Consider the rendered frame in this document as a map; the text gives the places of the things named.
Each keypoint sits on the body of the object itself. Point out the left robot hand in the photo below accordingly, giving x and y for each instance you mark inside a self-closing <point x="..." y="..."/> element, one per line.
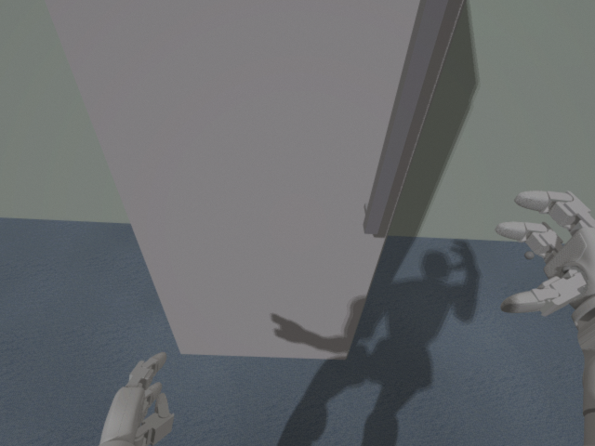
<point x="131" y="403"/>

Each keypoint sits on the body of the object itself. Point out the right robot forearm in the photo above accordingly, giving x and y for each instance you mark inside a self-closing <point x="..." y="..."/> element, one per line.
<point x="584" y="320"/>

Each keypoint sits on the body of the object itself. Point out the right robot hand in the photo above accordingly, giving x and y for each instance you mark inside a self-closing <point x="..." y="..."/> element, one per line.
<point x="577" y="284"/>

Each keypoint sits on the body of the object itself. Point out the handle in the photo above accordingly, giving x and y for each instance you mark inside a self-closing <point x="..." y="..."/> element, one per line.
<point x="423" y="38"/>

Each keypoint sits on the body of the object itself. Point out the fridge door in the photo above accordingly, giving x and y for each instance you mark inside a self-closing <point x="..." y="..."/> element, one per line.
<point x="244" y="137"/>

